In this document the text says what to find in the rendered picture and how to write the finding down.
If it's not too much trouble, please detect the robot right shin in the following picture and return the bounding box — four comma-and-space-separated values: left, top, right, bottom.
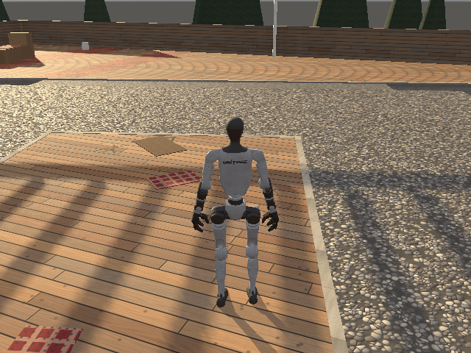
247, 246, 258, 294

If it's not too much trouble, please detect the left robot hand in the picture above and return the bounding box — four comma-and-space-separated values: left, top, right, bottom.
191, 212, 209, 232

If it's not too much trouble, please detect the right robot hand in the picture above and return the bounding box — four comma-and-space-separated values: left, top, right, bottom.
262, 211, 279, 232

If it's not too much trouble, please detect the right robot upper arm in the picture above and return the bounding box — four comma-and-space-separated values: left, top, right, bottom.
250, 149, 270, 189

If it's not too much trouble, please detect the robot right forearm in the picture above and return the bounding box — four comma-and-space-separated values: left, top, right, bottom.
262, 178, 277, 213

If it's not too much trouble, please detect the robot left foot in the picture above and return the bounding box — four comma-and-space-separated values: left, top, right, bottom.
216, 288, 228, 307

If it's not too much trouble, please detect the left robot upper arm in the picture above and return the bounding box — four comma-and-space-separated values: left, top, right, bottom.
200, 149, 220, 190

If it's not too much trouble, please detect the robot left forearm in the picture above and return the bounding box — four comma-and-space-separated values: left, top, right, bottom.
194, 179, 208, 214

